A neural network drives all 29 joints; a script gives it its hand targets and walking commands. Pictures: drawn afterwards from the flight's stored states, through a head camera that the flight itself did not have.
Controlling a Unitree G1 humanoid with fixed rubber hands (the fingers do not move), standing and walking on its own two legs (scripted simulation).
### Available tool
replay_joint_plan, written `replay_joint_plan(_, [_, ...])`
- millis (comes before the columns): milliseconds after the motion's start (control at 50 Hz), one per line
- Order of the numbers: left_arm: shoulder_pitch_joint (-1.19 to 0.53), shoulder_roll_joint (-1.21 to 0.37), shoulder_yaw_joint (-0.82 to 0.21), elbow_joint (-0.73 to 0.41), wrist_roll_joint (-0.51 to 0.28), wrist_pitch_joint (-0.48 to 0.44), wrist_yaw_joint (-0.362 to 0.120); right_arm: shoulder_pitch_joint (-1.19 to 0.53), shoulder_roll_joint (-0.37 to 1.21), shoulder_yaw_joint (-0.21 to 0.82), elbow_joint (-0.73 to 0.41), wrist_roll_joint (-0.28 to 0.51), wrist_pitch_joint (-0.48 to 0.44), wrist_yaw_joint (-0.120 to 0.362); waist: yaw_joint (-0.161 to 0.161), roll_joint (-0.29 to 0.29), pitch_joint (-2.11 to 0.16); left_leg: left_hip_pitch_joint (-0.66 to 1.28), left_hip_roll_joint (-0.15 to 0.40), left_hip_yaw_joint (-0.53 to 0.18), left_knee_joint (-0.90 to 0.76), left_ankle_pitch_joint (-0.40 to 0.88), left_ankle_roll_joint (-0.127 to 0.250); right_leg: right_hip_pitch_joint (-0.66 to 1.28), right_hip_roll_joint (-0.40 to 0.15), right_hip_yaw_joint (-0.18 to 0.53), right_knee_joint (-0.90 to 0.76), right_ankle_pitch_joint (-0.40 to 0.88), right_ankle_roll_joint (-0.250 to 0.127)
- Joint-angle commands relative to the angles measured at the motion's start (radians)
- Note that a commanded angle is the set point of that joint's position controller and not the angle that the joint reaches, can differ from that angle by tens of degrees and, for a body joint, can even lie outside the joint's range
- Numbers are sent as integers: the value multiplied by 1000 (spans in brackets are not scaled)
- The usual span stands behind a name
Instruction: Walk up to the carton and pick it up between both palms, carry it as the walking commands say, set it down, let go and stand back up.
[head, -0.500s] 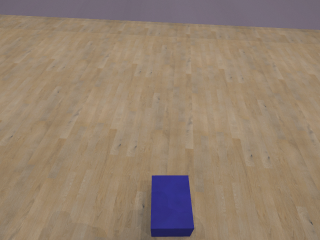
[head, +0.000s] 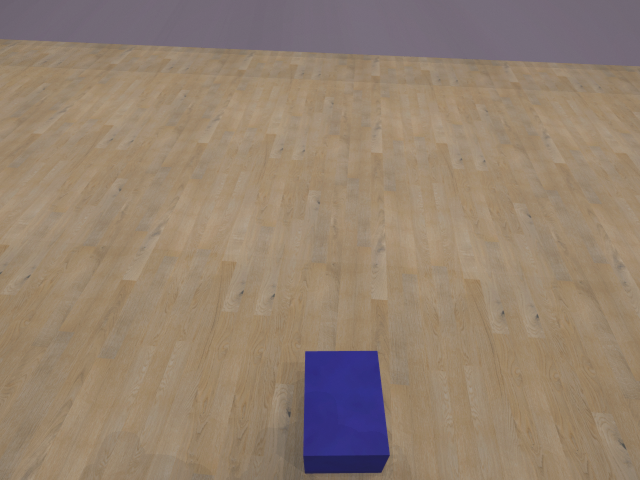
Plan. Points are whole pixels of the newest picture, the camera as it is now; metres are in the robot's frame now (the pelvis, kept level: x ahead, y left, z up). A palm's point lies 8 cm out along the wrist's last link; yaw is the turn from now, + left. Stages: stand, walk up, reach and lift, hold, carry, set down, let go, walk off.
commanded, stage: stand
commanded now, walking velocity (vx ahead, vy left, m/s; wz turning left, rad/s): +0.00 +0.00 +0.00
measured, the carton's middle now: (342, 410) +0.46 -0.04 -0.68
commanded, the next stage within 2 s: reach and lift in 0.18 s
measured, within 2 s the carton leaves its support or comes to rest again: neither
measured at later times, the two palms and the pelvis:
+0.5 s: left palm (163, 470) +0.18 +0.23 -0.10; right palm out of the picture +0.17 -0.24 -0.12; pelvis +0.01 -0.02 -0.01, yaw +0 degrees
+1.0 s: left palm (191, 426) +0.25 +0.22 -0.17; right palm (472, 431) +0.26 -0.22 -0.18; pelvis -0.04 -0.02 -0.06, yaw +0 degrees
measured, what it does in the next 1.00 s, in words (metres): lowers itself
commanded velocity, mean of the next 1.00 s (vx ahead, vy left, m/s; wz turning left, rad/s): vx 0.00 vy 0.00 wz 0.00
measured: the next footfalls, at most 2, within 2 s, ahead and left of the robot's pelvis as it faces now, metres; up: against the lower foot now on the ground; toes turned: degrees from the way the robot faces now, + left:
none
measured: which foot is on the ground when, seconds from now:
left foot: down 0.00-1.00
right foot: down 0.00-1.00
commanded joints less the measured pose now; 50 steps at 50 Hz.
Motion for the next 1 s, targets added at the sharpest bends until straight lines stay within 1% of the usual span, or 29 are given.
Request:
replay_joint_plan(0, [28, 95, 31, -35, -1, -18, -1, 22, -106, -34, 2, -22, -10, -7, -32, -6, 26, 41, 49, -41, -196, 15, 25, -87, -34, 121, -171, 31, -23])
replay_joint_plan(100, [45, 86, 36, -51, -11, -20, 3, 39, -107, -43, 7, -16, -15, -14, -21, -12, 12, 25, 67, -50, -218, 102, 17, -40, -36, 113, -138, 121, -32])
replay_joint_plan(160, [53, 47, 18, -24, -7, -15, 2, 32, -99, -39, 6, -19, -8, -12, -24, 112, 40, 2, 70, -62, -254, 31, 34, -65, -35, 98, -133, 87, -23])
replay_joint_plan(180, [-298, 44, 3, -375, -64, -20, -7, -319, -161, -100, -345, -62, 4, 35, -49, 71, 9, -271, -58, 60, -138, -204, -11, -122, 157, 44, -19, -124, -71])
replay_joint_plan(200, [-519, 98, 28, -582, -57, 42, -7, -369, -182, -127, -375, -45, 52, 36, -61, 25, 31, -267, -34, 60, -119, -281, -5, -101, 127, 15, 2, -198, -46])
replay_joint_plan(220, [-445, 91, 6, -542, -52, 66, 0, -302, -164, -106, -327, -35, 90, 44, -68, 91, 49, -271, -18, 49, -157, -299, 5, -8, 142, 10, 26, -152, -40])
replay_joint_plan(240, [-399, 76, 11, -516, -63, 91, -9, -318, -212, -137, -361, -56, 104, 54, -30, -5, 47, -253, -23, 61, -163, -278, 12, -1, 157, -18, 34, -171, -33])
replay_joint_plan(260, [-258, 93, 47, -465, -33, 136, -19, -218, -197, -142, -311, -52, 153, 53, -7, 55, 78, -245, -29, 70, -158, -303, 20, 27, 145, -24, 44, -155, -30])
replay_joint_plan(280, [-297, 111, 66, -446, -37, 165, -37, -291, -228, -173, -338, -71, 166, 54, -5, -2, 93, -213, -34, 67, -115, -264, 6, -37, 108, -5, 6, -173, -45])
replay_joint_plan(300, [-237, 115, 69, -411, 0, 193, -35, -177, -183, -150, -283, -61, 190, 58, -27, 65, 135, -250, -29, 53, -139, -312, 16, 0, 112, 7, 14, -176, -35])
replay_joint_plan(320, [-249, 123, 108, -409, 19, 214, -46, -211, -174, -139, -324, -77, 209, 58, -4, 18, 123, -220, -54, 67, -126, -280, 22, 4, 96, 27, -3, -186, -19])
replay_joint_plan(340, [-163, 96, 89, -335, 18, 226, -59, -168, -176, -148, -289, -101, 223, 47, -10, 23, 107, -229, -46, 56, -121, -232, 22, -3, 126, 12, 7, -134, -23])
replay_joint_plan(380, [-114, 102, 129, -261, 32, 216, -75, -213, -128, -117, -362, -124, 208, 33, 9, -107, 97, -186, -102, 76, -37, -57, 32, -102, 96, 51, -35, -61, -10])
replay_joint_plan(400, [-149, 83, 111, -304, 30, 222, -86, -173, -121, -133, -344, -110, 204, 25, -13, -59, 62, -198, -93, 72, -15, -18, 18, -90, 106, 60, -23, -8, -15])
replay_joint_plan(440, [-202, 80, 135, -336, 34, 182, -96, -228, -93, -102, -404, -79, 165, 23, 10, -83, 40, -234, -119, 71, 14, 71, 35, -114, 101, 69, 14, 104, 13])
replay_joint_plan(460, [-223, 51, 112, -305, 6, 173, -84, -238, -71, -90, -344, -94, 159, 21, -17, -132, 19, -261, -112, 53, 31, 118, 37, -171, 117, 66, 40, 126, 21])
replay_joint_plan(520, [-308, 53, 141, -318, 8, 100, -95, -314, -29, -86, -334, -75, 99, 6, 15, -28, -122, -339, -115, 51, 131, 260, 24, -198, 89, 81, 143, 331, 21])
replay_joint_plan(540, [-319, 78, 167, -346, 27, 88, -94, -302, -62, -124, -366, -78, 83, 2, -22, -38, -201, -313, -114, 42, 148, 289, 18, -158, 95, 76, 160, 384, 17])
replay_joint_plan(620, [-442, 80, 163, -427, -39, -3, -79, -387, -59, -140, -400, -53, 2, -35, -35, -127, -544, -419, -102, 7, 271, 479, 2, -133, 92, 124, 323, 782, 22])
replay_joint_plan(640, [-431, 72, 179, -398, -43, -6, -69, -394, -44, -118, -358, -31, 3, -36, 3, -60, -582, -424, -102, -4, 284, 546, -3, -174, 93, 123, 356, 787, 13])
replay_joint_plan(660, [-403, 60, 169, -383, -51, -23, -60, -330, -72, -160, -349, -44, -32, -40, -38, -41, -674, -380, -100, -34, 317, 720, -14, -202, 90, 132, 355, 869, 9])
replay_joint_plan(680, [-393, 60, 194, -372, -65, -33, -46, -338, -79, -147, -314, -30, -37, -41, -18, -12, -703, -420, -80, -56, 318, 796, -17, -282, 92, 136, 356, 795, 3])
replay_joint_plan(720, [-391, 106, 221, -326, -39, -26, -33, -321, -89, -127, -306, -7, -31, -50, 26, 28, -764, -540, -111, -4, 315, 586, -25, -180, 70, 153, 377, 857, -13])
replay_joint_plan(740, [-344, 106, 190, -282, -50, -31, -30, -301, -75, -122, -285, -17, -25, -50, -6, -36, -744, -647, -88, -11, 296, 497, -21, -121, 53, 166, 385, 893, -3])
replay_joint_plan(800, [-457, 70, 195, -346, -71, -12, -20, -427, -122, -131, -312, 28, -15, -37, -13, 48, -772, -541, -97, -4, 321, 511, -22, -331, 92, 135, 386, 635, -7])
replay_joint_plan(840, [-556, 63, 187, -339, -88, -2, -17, -540, -123, -146, -384, 24, -9, -46, -21, -55, -808, -625, -104, 10, 325, 484, -13, -316, 94, 141, 382, 687, 6])
replay_joint_plan(900, [-659, 65, 197, -375, -90, 24, 7, -654, -176, -171, -359, 20, 25, -28, -20, -38, -796, -617, -89, 15, 308, 362, -12, -385, 124, 108, 386, 430, -4])
replay_joint_plan(940, [-756, 86, 206, -347, -78, 80, 16, -728, -163, -154, -317, 69, 77, -30, 13, 50, -664, -621, -83, 40, 272, 79, -3, -489, 110, 93, 349, 77, -10])
replay_joint_plan(980, [-835, 106, 219, -308, -75, 119, 14, -863, -182, -174, -343, 50, 108, -27, 4, 6, -654, -652, -90, 75, 273, 19, -10, -497, 105, 107, 296, 5, 7])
